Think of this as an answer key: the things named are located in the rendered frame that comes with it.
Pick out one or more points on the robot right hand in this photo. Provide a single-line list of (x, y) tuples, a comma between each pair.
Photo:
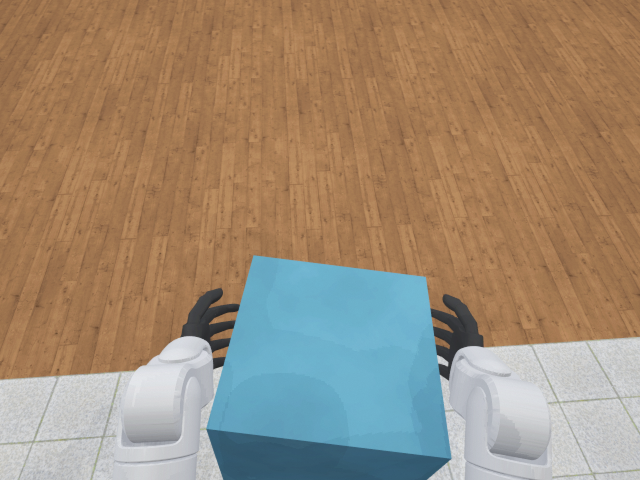
[(465, 331)]

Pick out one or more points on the right robot forearm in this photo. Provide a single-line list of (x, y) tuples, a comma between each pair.
[(508, 421)]

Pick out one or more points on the carton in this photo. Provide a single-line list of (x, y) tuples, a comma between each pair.
[(331, 374)]

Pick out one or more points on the robot left hand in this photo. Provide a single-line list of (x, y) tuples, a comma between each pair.
[(201, 315)]

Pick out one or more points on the left robot forearm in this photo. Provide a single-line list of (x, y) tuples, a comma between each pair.
[(158, 430)]

